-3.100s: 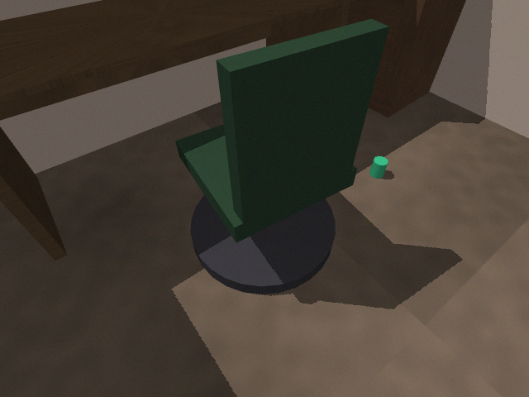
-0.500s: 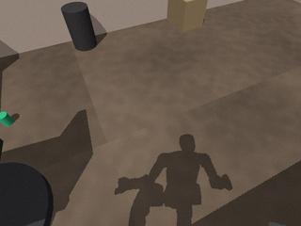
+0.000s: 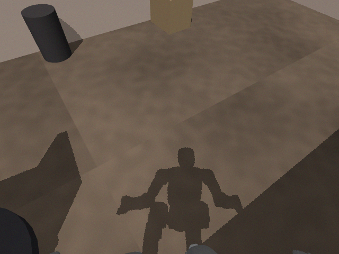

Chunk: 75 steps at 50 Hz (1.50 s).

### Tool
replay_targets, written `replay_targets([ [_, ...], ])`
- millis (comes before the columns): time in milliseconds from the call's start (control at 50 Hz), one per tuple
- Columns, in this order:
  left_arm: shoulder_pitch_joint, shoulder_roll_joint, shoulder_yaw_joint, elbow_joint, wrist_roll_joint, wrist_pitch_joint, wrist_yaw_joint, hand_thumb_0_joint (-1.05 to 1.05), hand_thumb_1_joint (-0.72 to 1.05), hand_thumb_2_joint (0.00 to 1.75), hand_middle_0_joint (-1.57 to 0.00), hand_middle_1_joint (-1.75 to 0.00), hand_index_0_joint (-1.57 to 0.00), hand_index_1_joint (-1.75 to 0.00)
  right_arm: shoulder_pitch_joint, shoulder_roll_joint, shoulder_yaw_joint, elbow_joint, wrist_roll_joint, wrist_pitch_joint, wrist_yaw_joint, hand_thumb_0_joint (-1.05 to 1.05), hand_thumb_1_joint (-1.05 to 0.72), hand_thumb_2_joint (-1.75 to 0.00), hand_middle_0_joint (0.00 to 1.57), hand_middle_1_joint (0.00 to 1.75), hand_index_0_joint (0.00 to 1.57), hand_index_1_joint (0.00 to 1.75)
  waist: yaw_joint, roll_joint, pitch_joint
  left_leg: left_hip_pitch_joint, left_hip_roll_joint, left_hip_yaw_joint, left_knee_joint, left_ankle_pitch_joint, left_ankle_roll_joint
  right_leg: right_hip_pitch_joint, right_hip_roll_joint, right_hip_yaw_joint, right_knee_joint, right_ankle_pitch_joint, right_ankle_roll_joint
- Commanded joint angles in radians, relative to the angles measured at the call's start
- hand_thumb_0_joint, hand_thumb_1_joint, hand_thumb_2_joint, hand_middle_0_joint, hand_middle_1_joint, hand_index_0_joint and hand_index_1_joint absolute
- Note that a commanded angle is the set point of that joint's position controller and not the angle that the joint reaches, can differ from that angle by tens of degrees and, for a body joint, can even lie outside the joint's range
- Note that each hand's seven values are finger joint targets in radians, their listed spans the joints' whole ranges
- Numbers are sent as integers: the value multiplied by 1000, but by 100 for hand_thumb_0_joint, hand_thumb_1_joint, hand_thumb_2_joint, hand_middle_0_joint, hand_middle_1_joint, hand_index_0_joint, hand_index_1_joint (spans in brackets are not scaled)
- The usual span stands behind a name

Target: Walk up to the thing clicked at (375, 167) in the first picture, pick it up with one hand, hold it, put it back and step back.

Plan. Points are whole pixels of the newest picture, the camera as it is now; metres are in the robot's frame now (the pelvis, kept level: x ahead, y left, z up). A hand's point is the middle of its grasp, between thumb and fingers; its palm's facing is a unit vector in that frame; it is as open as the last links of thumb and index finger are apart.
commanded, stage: walk up
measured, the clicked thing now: out of the picture +0.74 +1.30 -0.70
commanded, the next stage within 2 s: stand in 1.28 s
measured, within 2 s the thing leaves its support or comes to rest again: neither
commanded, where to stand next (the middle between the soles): +0.09 +0.01 m, yaw -7 degrees
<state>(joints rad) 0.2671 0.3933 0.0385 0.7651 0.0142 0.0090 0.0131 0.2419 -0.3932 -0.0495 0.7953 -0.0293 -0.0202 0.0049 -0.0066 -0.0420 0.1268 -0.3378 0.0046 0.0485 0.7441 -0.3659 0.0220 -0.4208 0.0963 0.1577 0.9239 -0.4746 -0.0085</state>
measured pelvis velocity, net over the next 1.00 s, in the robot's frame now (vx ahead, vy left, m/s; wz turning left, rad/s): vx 0.01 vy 0.00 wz -0.19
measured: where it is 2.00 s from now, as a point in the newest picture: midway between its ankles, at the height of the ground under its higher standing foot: outside the picture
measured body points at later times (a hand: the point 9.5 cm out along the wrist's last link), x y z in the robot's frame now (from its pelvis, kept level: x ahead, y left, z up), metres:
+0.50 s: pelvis +0.00 -0.01 +0.01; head +0.01 -0.04 +0.45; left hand +0.11 +0.29 -0.09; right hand +0.04 -0.33 -0.12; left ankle +0.04 +0.13 -0.71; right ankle +0.00 -0.14 -0.71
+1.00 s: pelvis +0.01 +0.00 +0.02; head +0.03 -0.01 +0.47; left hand +0.17 +0.27 -0.10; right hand +0.03 -0.33 -0.11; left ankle +0.04 +0.13 -0.71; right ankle +0.00 -0.14 -0.71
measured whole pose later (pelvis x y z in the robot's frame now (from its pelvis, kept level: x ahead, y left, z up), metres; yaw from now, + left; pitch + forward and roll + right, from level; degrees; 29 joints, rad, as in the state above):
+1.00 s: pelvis +0.01 +0.00 +0.02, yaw -11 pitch -3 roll +1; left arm 0.10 0.35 0.00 1.08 0.00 -0.03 0.00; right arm 0.12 -0.38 -0.02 1.08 0.00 0.00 0.02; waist -0.02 0.00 0.08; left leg -0.19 0.06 0.08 0.51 -0.27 -0.03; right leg -0.22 0.02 0.14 0.53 -0.27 0.03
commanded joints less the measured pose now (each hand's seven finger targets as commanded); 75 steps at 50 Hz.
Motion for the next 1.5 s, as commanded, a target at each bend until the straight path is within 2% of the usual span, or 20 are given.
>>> replay_targets([
  [0,24,249,81,-44,1,-37,14,0,90,90,-20,-30,-20,-30,-22,-271,-86,-88,-1,-38,-14,0,-90,-90,20,30,20,30,-5,155,-59,76,352,-388,-358,181,231,-101,-62,-6,167,-71,-6],
  [60,25,204,70,-23,-8,-37,-9,0,90,90,-20,-30,-20,-30,20,-265,-71,-57,1,-42,-14,0,-90,-90,20,30,20,30,-19,216,-49,111,235,-214,-341,207,158,-94,-53,-70,46,29,-9],
  [160,41,189,60,22,-2,-66,-6,0,90,90,-20,-30,-20,-30,-8,-265,-65,-78,-7,-11,5,0,-90,-90,20,30,20,30,-24,276,-124,108,230,-142,-264,183,167,82,-47,-184,-233,51,5],
  [200,104,176,62,67,5,-74,5,0,90,90,-20,-30,-20,-30,-45,-245,-56,-83,3,7,11,0,-90,-90,20,30,20,30,22,237,-140,26,215,-97,-163,189,137,235,-28,-211,-412,198,-5],
  [220,114,196,70,76,10,-81,13,0,90,90,-20,-30,-20,-30,-28,-200,-40,-79,10,11,11,0,-90,-90,20,30,20,30,33,167,-151,-14,190,-67,-73,191,100,309,-39,-158,-466,222,-19],
  [240,114,240,83,74,17,-89,20,0,90,90,-20,-30,-20,-30,-18,-147,-23,-84,15,12,9,0,-90,-90,20,30,20,30,35,30,-159,-118,141,-35,39,102,50,360,-136,43,-482,230,-57],
  [260,72,287,85,50,25,-100,25,0,90,90,-20,-30,-20,-30,-33,-109,-7,-98,19,13,12,0,-90,-90,20,30,20,30,21,-86,-125,-250,58,-7,125,-114,-10,345,-352,393,-560,232,-145],
  [280,31,345,89,46,18,-95,26,0,90,90,-20,-30,-20,-30,-63,-188,-33,-78,13,22,-5,0,-90,-90,20,30,20,30,36,-70,-86,-172,86,-84,195,-238,-5,190,-443,457,-536,253,-271],
  [300,12,321,83,45,9,-90,23,0,90,90,-20,-30,-20,-30,-50,-211,-46,-58,11,19,-6,0,-90,-90,20,30,20,30,21,-66,-63,-118,98,-100,196,-245,-2,122,-424,419,-516,290,-286],
  [380,-38,255,61,56,5,-97,20,0,90,90,-20,-30,-20,-30,0,-184,-36,10,28,1,1,0,-90,-90,20,30,20,30,-7,-127,-110,-51,79,-61,25,-84,11,191,-296,189,-456,502,-180],
  [440,-105,225,45,56,-7,-77,13,0,90,90,-20,-30,-20,-30,54,-182,-41,63,20,-11,-2,0,-90,-90,20,30,20,30,-47,-105,-150,187,50,-29,-193,160,22,47,-207,56,-350,476,-106],
  [480,-98,169,28,61,-18,-70,10,0,90,90,-20,-30,-20,-30,21,-237,-52,65,11,-22,-6,0,-90,-90,20,30,20,30,-29,16,-167,207,189,-217,-294,205,75,-1,-127,-7,-266,328,-40],
  [500,-58,169,28,88,-21,-63,11,0,90,90,-20,-30,-20,-30,-44,-264,-50,54,16,-25,-2,0,-90,-90,20,30,20,30,4,67,-155,99,281,-330,-356,39,142,65,-79,-58,-232,144,-23],
  [520,-32,189,35,125,-15,-61,14,0,90,90,-20,-30,-20,-30,-108,-265,-46,56,20,-20,5,0,-90,-90,20,30,20,30,36,94,-121,-11,300,-312,-363,-68,157,164,-82,-92,-238,31,-28],
  [560,-30,195,37,154,-2,-71,10,0,90,90,-20,-30,-20,-30,-134,-217,-26,73,18,-9,8,0,-90,-90,20,30,20,30,45,56,-85,-59,188,-176,-294,-97,77,202,-130,32,-417,78,-53],
  [620,-135,239,40,159,-6,-70,3,0,90,90,-20,-30,-20,-30,-83,-189,-19,122,16,-4,10,0,-90,-90,20,30,20,30,-15,44,-16,37,81,-86,-238,-118,16,13,-201,171,-514,-26,-91],
  [700,-133,191,21,192,-10,-70,2,0,90,90,-20,-30,-20,-30,-127,-199,-14,150,20,-15,12,0,-90,-90,20,30,20,30,8,67,-82,85,143,-141,-328,-51,49,106,-133,48,-470,180,-53],
  [840,-178,191,15,238,-18,-72,10,0,90,90,-20,-30,-20,-30,-132,-194,-10,204,30,-18,1,0,-90,-90,20,30,20,30,-6,35,-198,206,136,-63,-288,300,30,212,-168,38,-439,540,-41],
  [1040,-213,179,2,290,-14,-54,8,0,90,90,-20,-30,-20,-30,-207,-193,-13,237,28,-1,1,0,-90,-90,20,30,20,30,-3,61,-147,214,150,-54,-356,171,31,201,-160,33,-498,447,-30],
  [1480,-235,164,-1,324,-8,-43,0,0,90,90,-20,-30,-20,-30,-228,-171,-10,284,21,-7,-3,0,-90,-90,20,30,20,30,-5,45,-166,270,139,-68,-454,247,-6,267,-191,5,-613,487,2],
])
